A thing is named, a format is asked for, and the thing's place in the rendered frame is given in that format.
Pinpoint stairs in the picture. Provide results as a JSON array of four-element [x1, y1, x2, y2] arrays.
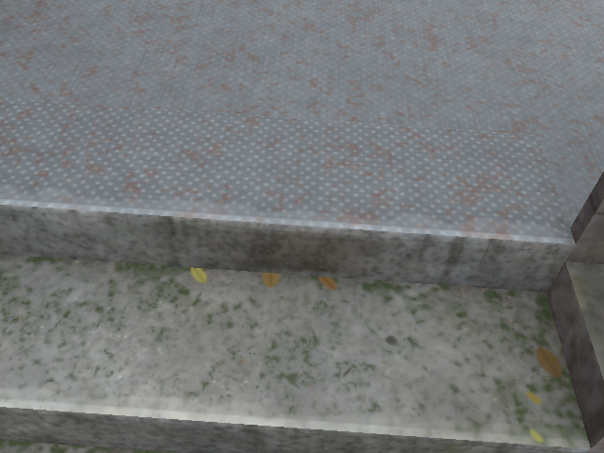
[[0, 205, 591, 453]]

